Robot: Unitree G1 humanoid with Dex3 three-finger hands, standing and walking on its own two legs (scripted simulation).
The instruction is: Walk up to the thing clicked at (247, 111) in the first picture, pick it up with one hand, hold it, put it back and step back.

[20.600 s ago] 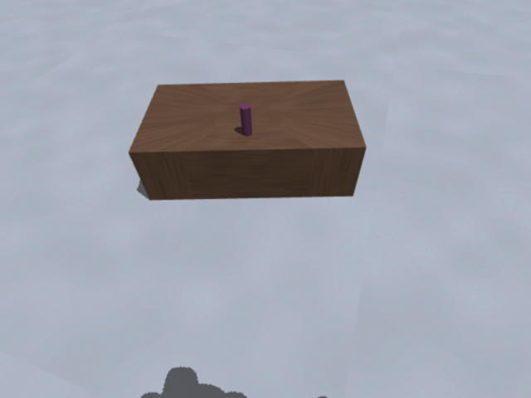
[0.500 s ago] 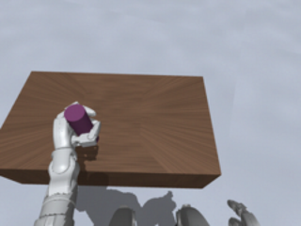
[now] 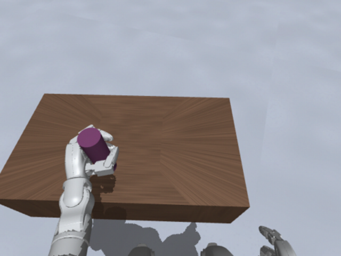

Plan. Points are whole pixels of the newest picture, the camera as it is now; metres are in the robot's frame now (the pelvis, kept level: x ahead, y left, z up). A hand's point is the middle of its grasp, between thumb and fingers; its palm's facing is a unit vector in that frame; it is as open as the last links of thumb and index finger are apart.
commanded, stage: hold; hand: left
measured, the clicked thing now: (99, 153) +0.35 +0.18 +0.04
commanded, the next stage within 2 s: none
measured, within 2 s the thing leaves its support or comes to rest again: neither
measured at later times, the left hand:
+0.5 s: hand (104, 148) +0.35 +0.17 +0.06, palm faces +0.16 -0.99 -0.01, open 6.2 cm
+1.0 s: hand (103, 150) +0.34 +0.17 +0.07, palm faces +0.14 -0.99 -0.01, open 6.2 cm
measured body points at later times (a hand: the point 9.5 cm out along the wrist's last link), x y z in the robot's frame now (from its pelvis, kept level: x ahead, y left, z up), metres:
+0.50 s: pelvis +0.01 +0.00 +0.01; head +0.06 +0.00 +0.46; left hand +0.33 +0.22 +0.07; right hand +0.14 -0.25 -0.10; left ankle +0.01 +0.14 -0.68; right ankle +0.01 -0.14 -0.68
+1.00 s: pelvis +0.01 +0.00 +0.02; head +0.05 +0.01 +0.47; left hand +0.33 +0.22 +0.07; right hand +0.14 -0.24 -0.09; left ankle +0.01 +0.14 -0.68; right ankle +0.01 -0.14 -0.68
